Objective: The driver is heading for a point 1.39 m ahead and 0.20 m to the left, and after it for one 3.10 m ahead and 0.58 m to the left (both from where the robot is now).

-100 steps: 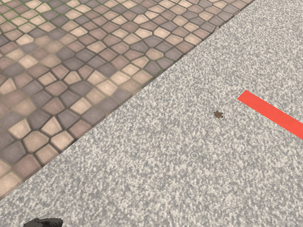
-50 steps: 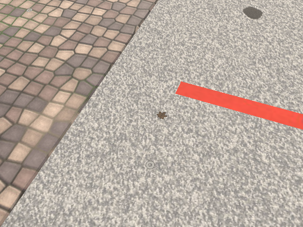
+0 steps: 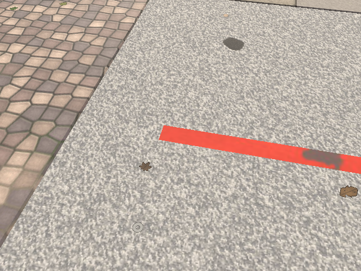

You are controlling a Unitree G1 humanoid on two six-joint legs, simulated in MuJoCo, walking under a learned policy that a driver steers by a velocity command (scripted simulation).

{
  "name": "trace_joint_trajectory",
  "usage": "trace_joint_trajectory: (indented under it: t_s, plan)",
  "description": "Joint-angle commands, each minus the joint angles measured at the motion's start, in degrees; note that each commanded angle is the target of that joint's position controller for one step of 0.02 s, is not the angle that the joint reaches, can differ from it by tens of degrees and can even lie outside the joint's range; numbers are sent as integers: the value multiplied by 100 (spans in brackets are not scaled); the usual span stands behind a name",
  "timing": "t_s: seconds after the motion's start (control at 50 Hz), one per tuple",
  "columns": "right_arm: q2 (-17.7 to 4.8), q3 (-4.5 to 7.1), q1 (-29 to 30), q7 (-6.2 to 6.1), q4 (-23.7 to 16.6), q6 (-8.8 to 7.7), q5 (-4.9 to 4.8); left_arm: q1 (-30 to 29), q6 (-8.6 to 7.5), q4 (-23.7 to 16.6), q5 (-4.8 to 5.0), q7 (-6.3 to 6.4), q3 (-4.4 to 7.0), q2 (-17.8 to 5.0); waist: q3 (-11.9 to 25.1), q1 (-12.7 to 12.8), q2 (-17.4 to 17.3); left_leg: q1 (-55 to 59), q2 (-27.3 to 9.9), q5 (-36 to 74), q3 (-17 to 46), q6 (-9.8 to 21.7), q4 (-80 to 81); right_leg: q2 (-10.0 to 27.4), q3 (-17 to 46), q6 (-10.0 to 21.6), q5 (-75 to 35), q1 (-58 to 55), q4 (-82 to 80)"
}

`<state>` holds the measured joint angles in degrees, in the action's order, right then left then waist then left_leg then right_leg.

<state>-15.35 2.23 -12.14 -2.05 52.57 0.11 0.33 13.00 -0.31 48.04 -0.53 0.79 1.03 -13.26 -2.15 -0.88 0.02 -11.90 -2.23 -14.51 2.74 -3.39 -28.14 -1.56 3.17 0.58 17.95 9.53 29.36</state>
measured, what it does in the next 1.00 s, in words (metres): walks ahead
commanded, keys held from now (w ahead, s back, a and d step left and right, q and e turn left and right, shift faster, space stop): no key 0.56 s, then w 0.44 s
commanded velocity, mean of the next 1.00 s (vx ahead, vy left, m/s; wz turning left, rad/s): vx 0.12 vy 0.00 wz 0.00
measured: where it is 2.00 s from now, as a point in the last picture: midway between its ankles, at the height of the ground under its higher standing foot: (182, 229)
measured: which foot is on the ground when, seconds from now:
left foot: down 0.00-1.00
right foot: down 0.00-0.80, up 0.82-1.00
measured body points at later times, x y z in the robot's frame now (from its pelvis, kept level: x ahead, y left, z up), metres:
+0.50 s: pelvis +0.00 +0.00 +0.00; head +0.01 +0.00 +0.45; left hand +0.04 +0.26 -0.14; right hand +0.03 -0.26 -0.15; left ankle +0.01 +0.16 -0.74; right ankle -0.02 -0.12 -0.74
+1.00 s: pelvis +0.10 +0.05 +0.01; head +0.11 +0.06 +0.46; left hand +0.21 +0.31 -0.12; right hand +0.02 -0.19 -0.13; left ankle +0.02 +0.13 -0.74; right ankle +0.13 -0.11 -0.66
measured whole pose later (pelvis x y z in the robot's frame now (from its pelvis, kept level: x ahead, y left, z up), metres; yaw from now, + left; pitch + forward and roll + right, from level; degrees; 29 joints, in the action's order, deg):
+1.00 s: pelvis +0.10 +0.05 +0.01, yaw +0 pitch +1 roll -1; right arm -10.7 0.7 -27.1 0.5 62.3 -5.6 0.0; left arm 11.1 -5.1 53.8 1.5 -0.6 3.0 -15.9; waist 0.2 -3.0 1.8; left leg -0.4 1.4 -15.3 -1.2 2.7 -15.1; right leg 3.9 -0.5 2.7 11.7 31.5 57.9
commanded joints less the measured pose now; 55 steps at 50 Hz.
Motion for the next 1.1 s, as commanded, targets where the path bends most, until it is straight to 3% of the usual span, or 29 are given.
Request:
trace_joint_trajectory:
  t_s: [0.02,0.56,0.58,0.62,0.66,0.68,0.7,0.74,0.78,0.8,0.82,0.84,0.86,0.88,0.92,0.94,0.98,1.04,1.1]
  plan:
    - [-629,130,-14,-42,-112,-49,-8,52,-68,-155,10,19,160,-678,118,20,57,279,-26,989,1,50,253,341,319,114,-1131,332,-666]
    - [-371,33,-319,-105,804,5,-31,439,-42,839,50,100,58,-550,-85,39,-4,179,70,831,-104,127,358,177,66,27,-932,396,-730]
    - [-290,11,-421,-106,871,11,-32,538,-31,910,51,110,48,-511,39,40,43,218,158,317,-206,136,329,138,40,49,-325,352,-799]
    - [-283,20,-389,-120,864,9,-88,568,7,912,121,148,125,-743,-225,98,297,-216,459,-1317,-514,237,-124,207,282,298,1826,611,-990]
    - [-179,-8,-151,-79,700,-117,-90,772,-46,890,169,145,203,-983,-639,239,763,-963,496,-1610,-611,339,-820,869,1246,723,3114,752,-1541]
    - [-48,-40,-116,-23,637,-223,-111,852,-100,897,195,136,266,-1149,-703,261,1108,-1161,411,-1228,-609,380,-1394,1372,1933,1005,3305,713,-1854]
    - [-45,-43,-68,36,589,-327,-139,835,-149,880,214,130,293,-1173,-836,255,1143,-1239,212,-1099,-418,483,-1699,1686,2377,1219,3188,868,-2034]
    - [-13,-42,-307,142,603,-487,-216,419,-208,735,238,101,266,-1040,-928,-40,1050,-926,53,-1259,-363,729,-1070,1666,2146,1142,2571,1002,-1873]
    - [-111,46,-1252,181,1014,-554,-170,-70,-203,544,271,73,219,-856,-663,-468,536,806,267,-328,-412,737,251,891,1032,674,1453,1662,-932]
    - [-452,152,-1951,173,1179,-560,-120,-137,-254,470,196,42,117,-499,-261,-648,-531,1617,-564,-677,899,889,870,320,178,339,702,2150,781]
    - [-1247,317,-2584,261,1238,-605,-118,-163,-360,204,212,81,94,-329,-32,-725,-1974,2103,-1795,-1528,3381,1672,1846,-259,-329,125,1224,3135,2325]
    - [-874,180,-2186,286,1137,-683,-25,-150,-449,209,316,72,148,-563,-279,-460,-1280,1773,-2106,-1913,4005,1908,2031,36,215,205,1391,3511,3415]
    - [-556,98,-1724,280,964,-731,-58,-73,-515,254,373,11,157,-589,-636,-256,-811,1598,-1952,-1755,3371,1775,1984,324,339,333,833,3805,3800]
    - [-455,63,-1452,298,843,-746,-76,6,-560,352,335,-31,165,-562,-619,-162,-624,1567,-1640,-1381,2666,1570,2000,522,232,406,294,3805,3780]
    - [-228,-23,-1382,308,784,-692,-71,-267,-609,317,214,-85,263,-716,-557,-157,-519,1620,-1229,5,1612,1264,2056,762,33,391,-424,3693,3291]
    - [-132,-56,-1551,288,817,-649,-46,-319,-602,312,196,-131,269,-649,-445,-188,-615,1658,-1065,631,1235,1211,2047,768,-106,333,-611,3547,3100]
    - [-208,-61,-1793,215,838,-580,-27,-566,-556,227,179,-187,231,-433,-360,-240,-575,1695,-957,1524,806,1271,2036,727,-324,161,-862,3527,2681]
    - [-446,-34,-1760,110,731,-510,-5,-1394,-532,-110,186,-210,122,-208,-532,-354,-464,1203,-869,1641,449,1313,2228,589,-504,-28,-1400,3192,1428]
    - [-587,15,-1925,73,740,-509,-53,-1896,-527,-301,225,-263,87,-272,-685,-426,-590,930,-929,1511,281,1355,2408,419,-643,-28,-1837,2663,647]
Next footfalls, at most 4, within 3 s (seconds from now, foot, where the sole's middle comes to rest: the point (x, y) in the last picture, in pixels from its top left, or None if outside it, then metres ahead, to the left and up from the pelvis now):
1.26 right None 0.42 -0.09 -0.77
1.80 left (151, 218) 0.73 0.14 -0.77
2.34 right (204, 157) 1.04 -0.09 -0.77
2.92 left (153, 113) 1.34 0.16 -0.77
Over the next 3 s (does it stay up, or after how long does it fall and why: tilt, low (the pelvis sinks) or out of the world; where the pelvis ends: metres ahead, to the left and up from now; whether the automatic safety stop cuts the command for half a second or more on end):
stays up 1.23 0.06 -0.01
